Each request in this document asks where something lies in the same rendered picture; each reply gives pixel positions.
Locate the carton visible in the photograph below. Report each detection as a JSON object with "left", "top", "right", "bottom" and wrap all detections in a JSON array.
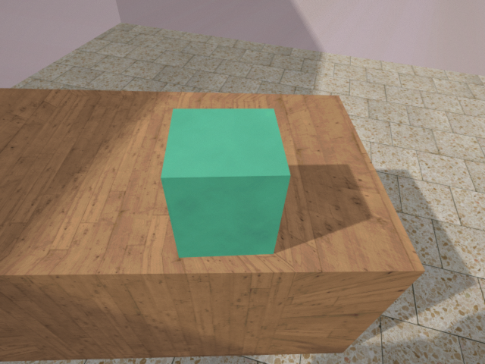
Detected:
[{"left": 161, "top": 108, "right": 290, "bottom": 258}]

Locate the pedestal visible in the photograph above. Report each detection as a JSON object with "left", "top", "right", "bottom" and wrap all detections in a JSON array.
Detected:
[{"left": 0, "top": 88, "right": 425, "bottom": 362}]

